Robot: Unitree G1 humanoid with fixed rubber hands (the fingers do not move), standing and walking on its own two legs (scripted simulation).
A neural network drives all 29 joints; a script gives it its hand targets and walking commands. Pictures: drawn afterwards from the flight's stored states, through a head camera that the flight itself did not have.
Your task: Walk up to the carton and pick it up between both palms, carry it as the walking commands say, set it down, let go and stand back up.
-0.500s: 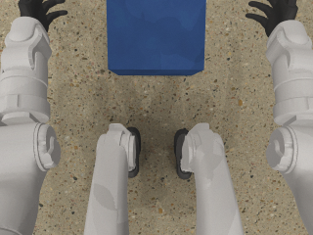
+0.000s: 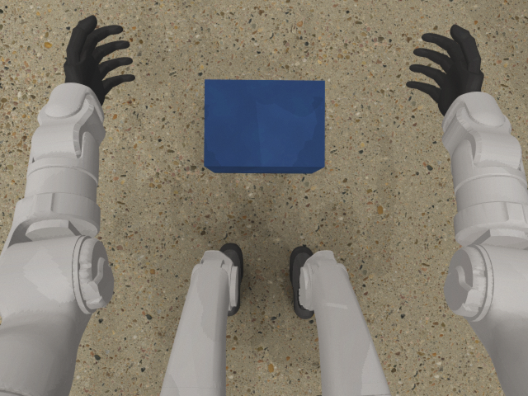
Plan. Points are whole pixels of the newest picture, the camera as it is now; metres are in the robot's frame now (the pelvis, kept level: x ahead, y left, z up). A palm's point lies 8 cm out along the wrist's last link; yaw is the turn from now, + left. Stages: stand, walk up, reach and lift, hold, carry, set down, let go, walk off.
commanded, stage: set down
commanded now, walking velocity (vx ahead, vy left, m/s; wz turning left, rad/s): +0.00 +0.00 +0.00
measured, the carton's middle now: (264, 131) +0.53 +0.00 -0.53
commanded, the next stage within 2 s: let go in 0.22 s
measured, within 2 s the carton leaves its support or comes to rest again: neither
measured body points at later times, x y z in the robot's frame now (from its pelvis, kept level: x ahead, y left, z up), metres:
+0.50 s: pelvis +0.04 +0.01 +0.08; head +0.30 +0.01 +0.45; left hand +0.45 +0.24 -0.04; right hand +0.44 -0.24 -0.04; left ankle +0.09 +0.11 -0.59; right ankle +0.07 -0.11 -0.59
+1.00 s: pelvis +0.08 +0.00 +0.15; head +0.14 -0.01 +0.59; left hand +0.27 +0.24 +0.07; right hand +0.26 -0.24 +0.07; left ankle +0.09 +0.11 -0.59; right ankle +0.07 -0.11 -0.59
